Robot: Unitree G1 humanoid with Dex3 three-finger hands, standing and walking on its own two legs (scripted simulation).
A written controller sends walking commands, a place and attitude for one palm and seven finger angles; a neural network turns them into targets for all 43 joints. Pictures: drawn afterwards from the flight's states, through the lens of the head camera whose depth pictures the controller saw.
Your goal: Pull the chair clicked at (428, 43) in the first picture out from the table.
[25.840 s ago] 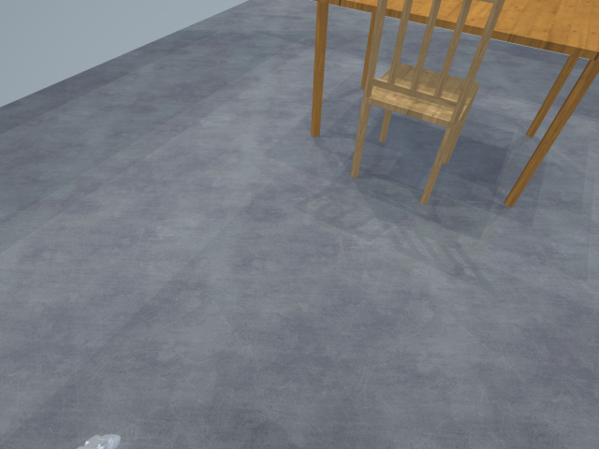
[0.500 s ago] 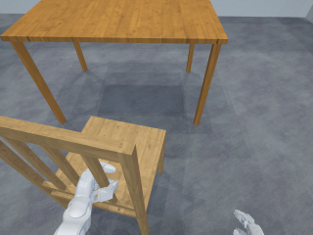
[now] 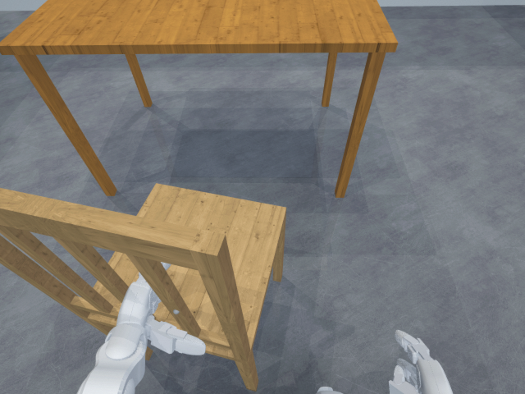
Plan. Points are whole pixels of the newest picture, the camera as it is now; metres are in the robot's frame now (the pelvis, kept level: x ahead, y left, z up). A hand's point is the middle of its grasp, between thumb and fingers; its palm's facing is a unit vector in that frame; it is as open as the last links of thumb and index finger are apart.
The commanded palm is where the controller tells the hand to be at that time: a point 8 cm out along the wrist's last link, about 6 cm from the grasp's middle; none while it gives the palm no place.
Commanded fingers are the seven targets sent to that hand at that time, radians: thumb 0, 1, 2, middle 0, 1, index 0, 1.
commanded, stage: open the thumb and straighten the fingers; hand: left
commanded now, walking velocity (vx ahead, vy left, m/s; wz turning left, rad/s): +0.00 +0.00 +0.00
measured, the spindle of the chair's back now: (116, 286) +0.29 +0.24 -0.01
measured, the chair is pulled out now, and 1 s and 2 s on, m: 0.55 0.55 0.55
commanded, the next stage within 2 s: draw the fingers out of the gap in 0.08 s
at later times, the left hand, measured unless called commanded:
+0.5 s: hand (167, 348) +0.21 +0.15 -0.04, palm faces +0.03 -0.98 -0.19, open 17.4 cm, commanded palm +0.18 +0.20 -0.01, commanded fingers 0.00 -0.55 0.20 0.00 0.00 0.00 0.00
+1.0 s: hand out of the picture +0.13 +0.15 -0.03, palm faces +0.04 -0.98 -0.18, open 17.5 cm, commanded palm +0.09 +0.20 -0.01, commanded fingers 0.00 -0.55 0.20 0.00 0.00 0.00 0.00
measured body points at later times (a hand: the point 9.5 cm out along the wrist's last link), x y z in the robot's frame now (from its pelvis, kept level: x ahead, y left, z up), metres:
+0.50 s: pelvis +0.01 +0.00 -0.01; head +0.05 -0.01 +0.44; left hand +0.20 +0.20 -0.02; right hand +0.17 -0.25 -0.09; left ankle -0.02 +0.14 -0.69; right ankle +0.02 -0.13 -0.69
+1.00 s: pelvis +0.00 +0.00 -0.02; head +0.02 +0.00 +0.43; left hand +0.12 +0.20 -0.02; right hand +0.19 -0.23 -0.08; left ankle -0.02 +0.14 -0.69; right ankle +0.02 -0.13 -0.69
